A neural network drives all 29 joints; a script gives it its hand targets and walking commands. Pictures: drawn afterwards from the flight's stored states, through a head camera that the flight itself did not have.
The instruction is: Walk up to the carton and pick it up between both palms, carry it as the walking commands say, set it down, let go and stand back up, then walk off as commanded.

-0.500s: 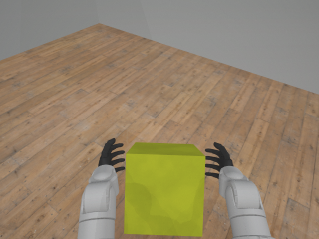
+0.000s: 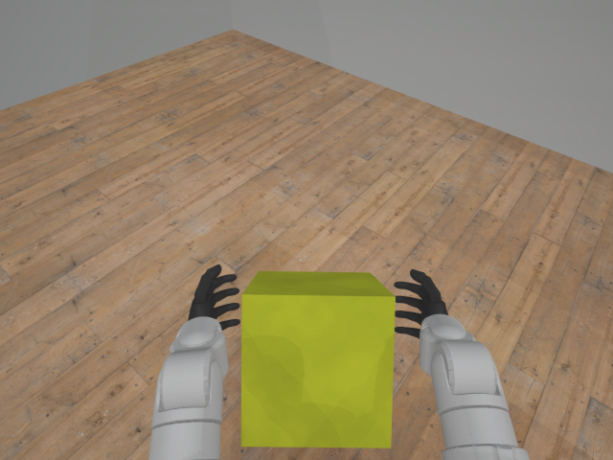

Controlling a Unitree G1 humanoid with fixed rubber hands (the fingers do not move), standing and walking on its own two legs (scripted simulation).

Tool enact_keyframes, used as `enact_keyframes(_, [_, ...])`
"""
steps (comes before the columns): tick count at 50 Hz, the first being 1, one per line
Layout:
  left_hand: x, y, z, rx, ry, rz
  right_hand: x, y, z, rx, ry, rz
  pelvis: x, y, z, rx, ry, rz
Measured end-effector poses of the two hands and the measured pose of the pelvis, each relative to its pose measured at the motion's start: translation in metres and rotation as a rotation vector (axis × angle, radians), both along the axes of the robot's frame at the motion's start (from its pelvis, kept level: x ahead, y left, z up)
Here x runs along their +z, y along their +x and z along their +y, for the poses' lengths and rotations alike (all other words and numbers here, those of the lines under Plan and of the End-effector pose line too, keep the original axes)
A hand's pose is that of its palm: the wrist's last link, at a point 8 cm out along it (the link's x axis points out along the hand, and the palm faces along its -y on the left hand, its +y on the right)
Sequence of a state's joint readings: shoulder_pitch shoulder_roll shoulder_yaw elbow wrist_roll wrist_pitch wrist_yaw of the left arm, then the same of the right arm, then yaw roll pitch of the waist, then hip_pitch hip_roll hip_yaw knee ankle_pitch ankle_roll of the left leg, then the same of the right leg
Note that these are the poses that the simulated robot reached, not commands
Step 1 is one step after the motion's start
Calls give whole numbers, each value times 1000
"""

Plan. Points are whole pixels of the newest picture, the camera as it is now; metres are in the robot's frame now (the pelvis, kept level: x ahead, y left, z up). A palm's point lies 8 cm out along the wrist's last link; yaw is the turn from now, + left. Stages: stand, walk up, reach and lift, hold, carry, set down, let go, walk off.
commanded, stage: carry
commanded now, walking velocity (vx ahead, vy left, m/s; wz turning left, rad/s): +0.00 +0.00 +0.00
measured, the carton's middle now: (315, 346) +0.33 +0.02 -0.11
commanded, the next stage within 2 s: none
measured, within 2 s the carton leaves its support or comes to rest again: neither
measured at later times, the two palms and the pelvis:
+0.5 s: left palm (125, 448) +0.14 +0.22 +0.04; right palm (407, 446) +0.15 -0.07 +0.02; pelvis -0.13 +0.04 -0.01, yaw +3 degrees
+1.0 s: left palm out of the picture -0.02 +0.21 +0.05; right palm out of the picture -0.02 -0.09 +0.04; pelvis -0.31 +0.06 -0.01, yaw +2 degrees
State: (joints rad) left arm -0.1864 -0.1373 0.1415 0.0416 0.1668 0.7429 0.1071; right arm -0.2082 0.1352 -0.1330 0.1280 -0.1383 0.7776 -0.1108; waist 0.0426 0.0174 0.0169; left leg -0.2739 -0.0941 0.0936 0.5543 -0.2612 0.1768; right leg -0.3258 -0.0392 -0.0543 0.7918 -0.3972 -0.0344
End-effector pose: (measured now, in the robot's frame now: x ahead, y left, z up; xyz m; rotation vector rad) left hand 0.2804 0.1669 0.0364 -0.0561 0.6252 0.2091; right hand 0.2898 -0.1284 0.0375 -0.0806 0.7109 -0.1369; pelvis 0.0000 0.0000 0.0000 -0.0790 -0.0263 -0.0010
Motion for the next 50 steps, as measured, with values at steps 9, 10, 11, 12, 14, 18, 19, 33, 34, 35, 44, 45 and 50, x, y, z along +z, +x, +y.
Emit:
enact_keyframes(9, [11, -40, 11, -3, 14, 18, 8, -39, 11, -5, 15, 10, 13, -41, 12, 9, 10, 20])
enact_keyframes(10, [12, -46, 14, 5, 20, 16, 7, -45, 14, 3, 22, 9, 12, -49, 13, 24, 17, 27])
enact_keyframes(11, [11, -53, 17, 18, 23, 3, 4, -49, 18, 16, 23, -4, 8, -57, 13, 34, 33, 28])
enact_keyframes(12, [9, -60, 20, 28, 29, -14, 2, -54, 21, 25, 25, -23, 1, -65, 15, 28, 41, 11])
enact_keyframes(14, [8, -74, 26, 32, 29, -31, -1, -68, 27, 27, 28, -40, -7, -75, 20, 30, 25, -35])
enact_keyframes(18, [5, -96, 37, 16, 17, -38, -9, -98, 37, 16, 27, -37, -17, -93, 34, 54, 9, -91])
enact_keyframes(19, [3, -102, 39, 14, 15, -31, -10, -105, 39, 14, 28, -27, -17, -98, 36, 53, 5, -101])
enact_keyframes(33, [-6, -192, 57, 46, 33, -7, -16, -179, 59, 44, 12, 24, -9, -193, 46, 14, 19, -16])
enact_keyframes(34, [-8, -199, 55, 42, 38, -5, -18, -187, 58, 40, 15, 23, -11, -202, 46, 12, 23, -6])
enact_keyframes(35, [-10, -206, 54, 39, 45, -4, -21, -195, 56, 36, 20, 21, -13, -211, 45, 12, 29, 4])
enact_keyframes(44, [-4, -263, 37, -30, 30, 15, -18, -278, 39, -40, 31, 22, -9, -272, 51, 31, 33, -62])
enact_keyframes(45, [-2, -267, 36, -41, 35, 5, -16, -284, 38, -53, 33, 11, -9, -278, 54, 36, 34, -64])
enact_keyframes(50, [10, -299, 39, -41, 40, -33, -2, -313, 41, -55, 33, -31, -8, -309, 56, 43, 28, -91])
